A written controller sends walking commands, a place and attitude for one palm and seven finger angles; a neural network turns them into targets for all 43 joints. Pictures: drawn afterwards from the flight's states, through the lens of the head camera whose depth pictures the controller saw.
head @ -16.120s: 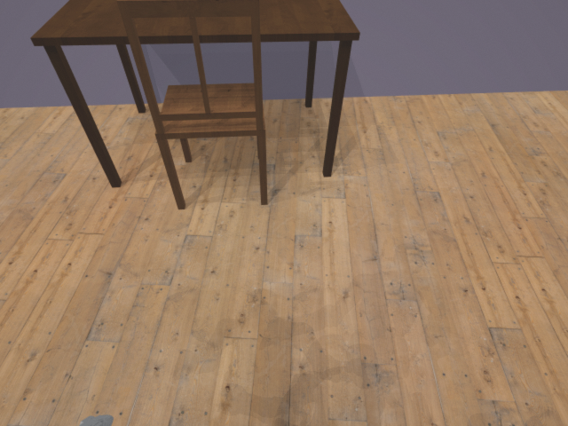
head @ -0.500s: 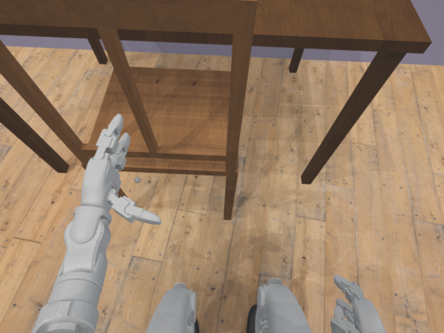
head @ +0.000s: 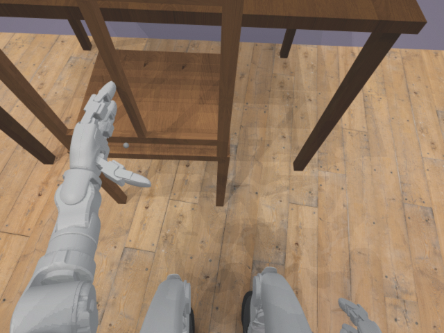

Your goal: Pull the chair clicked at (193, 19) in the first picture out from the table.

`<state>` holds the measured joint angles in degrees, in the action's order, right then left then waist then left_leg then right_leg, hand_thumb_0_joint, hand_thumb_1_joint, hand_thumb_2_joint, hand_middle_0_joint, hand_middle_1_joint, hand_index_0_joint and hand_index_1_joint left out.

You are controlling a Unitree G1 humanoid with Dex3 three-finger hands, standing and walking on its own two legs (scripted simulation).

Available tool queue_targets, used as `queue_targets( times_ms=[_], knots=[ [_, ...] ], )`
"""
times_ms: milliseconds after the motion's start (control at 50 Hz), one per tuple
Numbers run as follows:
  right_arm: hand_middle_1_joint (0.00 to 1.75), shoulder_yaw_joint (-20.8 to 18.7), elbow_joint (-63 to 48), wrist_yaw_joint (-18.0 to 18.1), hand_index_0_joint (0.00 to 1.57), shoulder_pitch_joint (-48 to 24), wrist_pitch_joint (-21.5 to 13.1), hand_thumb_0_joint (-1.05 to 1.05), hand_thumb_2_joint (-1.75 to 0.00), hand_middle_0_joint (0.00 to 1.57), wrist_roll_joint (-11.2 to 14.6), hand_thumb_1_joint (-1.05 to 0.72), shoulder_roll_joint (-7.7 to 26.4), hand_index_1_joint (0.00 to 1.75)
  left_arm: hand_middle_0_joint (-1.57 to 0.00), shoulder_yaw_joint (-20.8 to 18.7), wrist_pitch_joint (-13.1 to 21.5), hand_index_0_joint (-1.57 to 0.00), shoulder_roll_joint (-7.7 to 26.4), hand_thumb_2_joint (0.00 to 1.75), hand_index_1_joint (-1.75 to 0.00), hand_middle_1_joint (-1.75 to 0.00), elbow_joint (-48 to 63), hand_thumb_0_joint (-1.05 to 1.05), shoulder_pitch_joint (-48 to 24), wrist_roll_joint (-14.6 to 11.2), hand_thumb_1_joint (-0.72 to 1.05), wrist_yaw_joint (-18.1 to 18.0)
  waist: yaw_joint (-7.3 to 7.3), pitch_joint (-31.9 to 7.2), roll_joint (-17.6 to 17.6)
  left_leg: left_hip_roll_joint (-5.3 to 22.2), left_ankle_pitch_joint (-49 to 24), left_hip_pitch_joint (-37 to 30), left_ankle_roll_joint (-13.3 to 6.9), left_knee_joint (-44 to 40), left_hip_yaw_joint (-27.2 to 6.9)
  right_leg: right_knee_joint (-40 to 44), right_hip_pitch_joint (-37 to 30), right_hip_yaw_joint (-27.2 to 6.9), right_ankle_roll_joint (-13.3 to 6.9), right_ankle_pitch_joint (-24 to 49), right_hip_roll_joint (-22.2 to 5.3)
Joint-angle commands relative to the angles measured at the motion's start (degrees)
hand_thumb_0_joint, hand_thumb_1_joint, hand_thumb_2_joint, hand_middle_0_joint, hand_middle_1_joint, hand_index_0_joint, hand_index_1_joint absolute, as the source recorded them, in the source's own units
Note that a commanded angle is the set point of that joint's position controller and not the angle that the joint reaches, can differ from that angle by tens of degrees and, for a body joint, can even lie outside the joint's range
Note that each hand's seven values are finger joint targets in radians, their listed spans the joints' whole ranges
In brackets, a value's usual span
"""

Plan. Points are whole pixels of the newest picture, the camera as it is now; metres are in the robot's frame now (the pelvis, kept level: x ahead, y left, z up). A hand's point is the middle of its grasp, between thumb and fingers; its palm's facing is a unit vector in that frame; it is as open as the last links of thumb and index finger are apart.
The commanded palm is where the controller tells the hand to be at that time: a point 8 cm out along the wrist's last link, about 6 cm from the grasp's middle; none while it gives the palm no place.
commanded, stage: aim the fingers beside a spindle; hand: left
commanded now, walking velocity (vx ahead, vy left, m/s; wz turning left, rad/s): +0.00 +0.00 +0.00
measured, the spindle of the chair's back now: (122, 85) +0.55 +0.19 +0.05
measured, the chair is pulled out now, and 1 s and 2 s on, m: -0.01 -0.02 -0.02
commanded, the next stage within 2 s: push the fingers through the gap in 2.00 s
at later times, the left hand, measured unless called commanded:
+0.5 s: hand (124, 144) +0.44 +0.18 +0.02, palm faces -0.04 -1.00 -0.04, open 16.9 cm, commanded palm +0.41 +0.22 +0.03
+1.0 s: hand (120, 157) +0.41 +0.18 +0.03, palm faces -0.04 -1.00 -0.04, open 16.9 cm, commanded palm +0.39 +0.23 +0.03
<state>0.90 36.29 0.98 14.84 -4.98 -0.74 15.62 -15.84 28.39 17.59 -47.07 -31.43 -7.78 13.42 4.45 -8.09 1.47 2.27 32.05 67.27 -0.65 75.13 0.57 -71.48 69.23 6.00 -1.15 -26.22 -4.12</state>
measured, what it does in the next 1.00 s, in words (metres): stands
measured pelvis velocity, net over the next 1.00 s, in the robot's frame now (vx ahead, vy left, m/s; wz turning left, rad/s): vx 0.03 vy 0.01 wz -0.01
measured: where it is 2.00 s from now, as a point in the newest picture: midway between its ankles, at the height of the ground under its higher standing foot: outside the picture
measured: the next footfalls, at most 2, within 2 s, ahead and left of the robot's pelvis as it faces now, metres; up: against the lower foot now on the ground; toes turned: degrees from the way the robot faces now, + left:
none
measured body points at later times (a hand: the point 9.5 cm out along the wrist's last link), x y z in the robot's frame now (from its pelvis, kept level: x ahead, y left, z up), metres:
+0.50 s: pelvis +0.01 +0.01 +0.01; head +0.14 +0.02 +0.43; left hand +0.43 +0.23 +0.03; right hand +0.09 -0.25 -0.11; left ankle +0.03 +0.11 -0.61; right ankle +0.07 -0.12 -0.61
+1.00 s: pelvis +0.03 +0.01 +0.01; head +0.16 +0.02 +0.44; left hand +0.41 +0.23 +0.03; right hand +0.16 -0.24 -0.10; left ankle +0.03 +0.11 -0.61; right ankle +0.07 -0.12 -0.61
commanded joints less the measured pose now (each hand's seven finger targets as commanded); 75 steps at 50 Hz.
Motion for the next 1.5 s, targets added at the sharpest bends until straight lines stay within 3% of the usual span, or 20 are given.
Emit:
queue_targets(
  times_ms=[0, 20, 140, 240, 280, 360, 420, 480, 580, 660, 800, 880, 960, 1000, 1080, 1140, 1220, 1300, 1360, 1480],
  knots=[
    [0.3, -3.1, -4.4, 0.6, 0.2, 5.3, -1.9, 0.0, -0.9, 0.2, 0.1, -0.9, 9.1, 0.3, -0.06, -2.2, 2.3, -0.06, 12.1, 0.3, -0.08, -0.08, 7.9, 0.0, -27.4, -0.5, -0.5, 0.0, 3.23, -26.1, 2.4, -2.6, -8.5, -10.6, -0.7, -10.0, -2.5, 10.3, -17.0, -6.0, -0.5, 2.4, 3.1],
    [0.3, -3.2, -4.7, 0.3, 0.2, 5.4, -1.8, 0.0, -0.9, 0.2, 0.0, -0.9, 9.0, 0.3, -0.06, -1.0, 2.1, -0.06, 10.6, 0.3, -0.08, -0.08, 7.9, 0.0, -26.6, -0.4, -0.5, 0.2, 3.01, -27.9, 3.9, -2.7, -9.4, -12.2, -0.6, -10.3, -2.6, 10.1, -16.8, -5.7, -0.6, 3.0, 3.1],
    [0.3, -3.3, -5.7, -0.4, 0.2, 5.5, -0.7, 0.0, -0.9, 0.2, 0.1, -0.9, 9.4, 0.3, -0.06, -1.5, 1.6, -0.06, 10.5, 0.3, -0.08, -0.08, 7.7, 0.0, -23.6, -0.5, -0.5, -0.2, 2.55, -27.3, 2.1, -2.5, -9.2, -13.0, -0.5, -11.3, -3.1, 10.3, -16.1, -5.0, -0.5, 2.6, 3.5],
    [0.3, -3.1, -6.4, -0.6, 0.2, 5.1, -0.2, 0.0, -0.9, 0.2, -0.1, -0.9, 9.4, 0.3, -0.06, -3.4, 2.3, -0.06, 12.2, 0.3, -0.08, -0.08, 7.7, 0.0, -21.6, 0.0, -0.5, -1.6, 2.13, -25.4, 1.1, -2.4, -7.6, -11.3, -0.5, -11.8, -2.9, 10.6, -16.5, -5.1, -0.5, 1.3, 3.6],
    [0.3, -3.0, -6.9, -0.6, 0.2, 5.1, -0.2, 0.0, -0.9, 0.2, -0.3, -0.9, 9.5, 0.3, -0.06, -4.0, 3.3, -0.06, 13.2, 0.3, -0.08, -0.08, 10.6, 0.0, -22.0, 0.2, -0.5, -2.0, 1.48, -27.5, 2.6, -2.4, -9.4, -13.1, -0.3, -12.1, -3.3, 9.9, -17.1, -5.0, -0.6, 2.6, 3.6],
    [0.3, -3.3, -7.5, -0.9, 0.2, 5.0, -0.3, 0.0, -0.9, 0.2, -0.3, -0.9, 9.1, 0.3, -0.06, -2.4, 3.5, -0.06, 10.4, 0.3, -0.08, -0.08, 13.3, 0.0, -17.2, -0.4, -0.5, -2.1, 1.49, -28.6, 2.6, -2.0, -14.5, -16.3, 0.0, -12.2, -3.5, 9.4, -17.6, -4.3, -0.7, 7.0, 3.8],
    [0.3, -3.3, -7.3, -0.9, 0.2, 4.9, 0.2, 0.0, -0.9, 0.2, 0.0, -0.9, 9.0, 0.3, -0.06, -3.0, 2.5, -0.06, 10.5, 0.3, -0.08, -0.08, 11.8, 0.0, -14.0, -0.6, -0.5, -1.8, 1.35, -25.2, 0.5, -2.0, -13.4, -13.9, -0.1, -12.6, -2.9, 10.0, -18.4, -4.5, -0.5, 7.0, 3.7],
    [0.3, -3.5, -7.4, -0.8, 0.2, 4.7, -0.1, 0.0, -0.9, 0.2, 0.0, -0.9, 9.0, 0.3, -0.06, -1.4, 2.9, -0.06, 9.2, 0.3, -0.08, -0.08, 15.8, 0.0, -15.2, -0.7, -0.5, -1.6, 1.4, -26.8, 4.0, -1.6, -16.0, -18.0, 0.4, -12.8, -3.6, 9.5, -16.5, -4.0, -0.7, 8.0, 3.6],
    [0.3, -3.9, -7.3, -0.9, 0.2, 5.2, -0.5, 0.0, -0.9, 0.2, -0.2, -0.9, 8.8, 0.3, -0.06, -1.0, 2.9, -0.06, 8.1, 0.3, -0.08, -0.08, 19.4, 0.0, -10.7, -1.2, -0.5, -1.9, 0.71, -29.4, 3.8, -1.4, -22.8, -21.7, 1.1, -12.4, -4.2, 8.7, -17.4, -3.4, -0.7, 12.2, 3.6],
    [0.3, -4.1, -7.1, -0.9, 0.2, 4.7, -0.3, 0.0, -0.9, 0.2, 0.1, -0.9, 8.6, 0.3, -0.06, 0.5, 1.8, -0.06, 6.2, 0.3, -0.08, -0.08, 19.4, 0.0, -7.5, -1.3, -0.5, -1.9, 1.17, -27.0, 2.2, -1.3, -24.5, -20.7, 1.0, -12.1, -3.8, 8.7, -17.6, -3.3, -0.6, 13.9, 3.6],
    [0.3, -4.1, -8.3, -1.1, 0.2, 3.8, -0.4, 0.0, -0.9, 0.2, 0.1, -0.9, 7.9, 0.3, -0.06, -0.3, 1.9, -0.06, 6.4, 0.3, -0.08, -0.08, 24.5, 0.0, -1.6, -1.8, -0.5, -1.8, -0.48, -28.7, 2.8, -1.5, -27.2, -21.7, 1.1, -12.2, -3.3, 8.7, -21.2, -3.7, -0.7, 17.1, 3.4],
    [0.3, -4.0, -8.4, -1.0, 0.2, 3.2, -0.6, 0.0, -0.9, 0.2, 0.3, -0.9, 7.7, 0.3, -0.06, 0.5, 1.8, -0.06, 6.0, 0.3, -0.08, -0.08, 26.3, 0.0, -1.6, -2.2, -0.5, -1.3, -0.21, -27.3, 3.4, -1.5, -26.5, -21.0, 1.0, -12.1, -3.2, 8.7, -21.0, -3.8, -0.6, 17.1, 3.3],
    [0.3, -4.1, -8.8, -0.7, 0.2, 2.7, -1.0, 0.0, -0.9, 0.2, 0.5, -0.9, 7.8, 0.3, -0.06, -0.2, 1.2, -0.06, 6.2, 0.3, -0.08, -0.08, 26.3, 0.0, 2.0, -2.8, -0.5, -0.7, -0.38, -26.6, 0.6, -1.6, -24.7, -19.0, 0.5, -12.0, -2.9, 8.8, -22.5, -3.9, -0.7, 17.1, 3.4],
    [0.3, -4.0, -8.5, -0.6, 0.2, 2.3, -1.1, 0.0, -0.9, 0.2, 0.5, -0.9, 7.5, 0.3, -0.06, 1.5, 1.2, -0.06, 4.5, 0.3, -0.08, -0.08, 27.0, 0.0, 1.2, -2.9, -0.5, -0.4, -0.12, -26.1, 2.3, -1.7, -24.2, -19.7, 0.7, -12.1, -2.8, 9.1, -21.6, -3.9, -0.6, 16.5, 3.2],
    [0.3, -3.9, -8.7, -0.3, 0.2, 2.0, -1.5, 0.0, -0.9, 0.2, 0.6, -0.9, 7.7, 0.3, -0.06, -0.7, 1.3, -0.06, 7.1, 0.3, -0.08, -0.08, 27.8, 0.0, 1.7, -3.1, -0.5, -0.1, -0.53, -26.1, 1.3, -2.1, -22.0, -17.5, 0.4, -11.9, -2.4, 9.4, -23.5, -4.5, -0.6, 16.3, 3.2],
    [0.3, -3.9, -9.1, -0.4, 0.2, 1.4, -1.9, 0.0, -0.9, 0.2, 0.7, -0.9, 7.5, 0.3, -0.06, 0.1, 1.4, -0.06, 5.9, 0.3, -0.08, -0.08, 28.4, 0.0, 3.9, -3.4, -0.5, 0.3, -0.86, -25.8, 1.3, -2.2, -21.1, -17.4, 0.3, -12.2, -2.1, 9.8, -24.3, -4.6, -0.7, 15.7, 3.2],
    [0.3, -3.7, -8.6, 0.0, 0.2, 1.1, -2.3, 0.0, -0.9, 0.2, 0.8, -0.9, 7.7, 0.3, -0.06, 0.0, 1.3, -0.06, 6.2, 0.3, -0.08, -0.08, 27.1, 0.0, 1.5, -3.6, -0.5, 0.5, 0.07, -24.2, -0.5, -2.4, -16.7, -14.8, -0.1, -11.9, -2.0, 10.5, -23.5, -5.0, -0.4, 12.4, 3.2],
    [0.3, -3.8, -9.3, -0.1, 0.2, 0.9, -2.9, 0.0, -0.9, 0.2, 0.8, -0.9, 7.7, 0.3, -0.06, -1.0, 1.5, -0.06, 7.1, 0.3, -0.08, -0.08, 29.1, 0.0, 5.4, -4.0, -0.5, 1.2, -1.34, -26.0, 2.4, -2.4, -18.6, -17.1, 0.1, -12.6, -1.9, 10.5, -24.5, -5.0, -0.7, 13.3, 3.2],
    [0.3, -3.6, -9.2, 0.2, 0.2, 0.6, -3.1, 0.0, -0.9, 0.2, 1.0, -0.9, 7.8, 0.3, -0.06, -0.7, 1.2, -0.06, 6.9, 0.3, -0.08, -0.08, 27.3, 0.0, 5.2, -4.2, -0.5, 1.4, -0.5, -23.3, -0.3, -2.4, -15.5, -14.5, -0.1, -12.5, -2.0, 10.9, -23.3, -4.9, -0.6, 10.6, 3.3],
    [0.3, -3.5, -8.8, 0.4, 0.2, 0.4, -3.8, 0.0, -0.9, 0.2, 0.8, -0.9, 8.0, 0.3, -0.06, -0.5, 1.6, -0.06, 7.1, 0.3, -0.08, -0.08, 27.3, 0.0, 2.2, -3.8, -0.5, 0.9, -0.37, -22.7, 1.1, -2.5, -13.0, -14.2, -0.1, -12.5, -2.3, 11.0, -21.5, -5.0, -0.6, 7.4, 3.2]
  ],
)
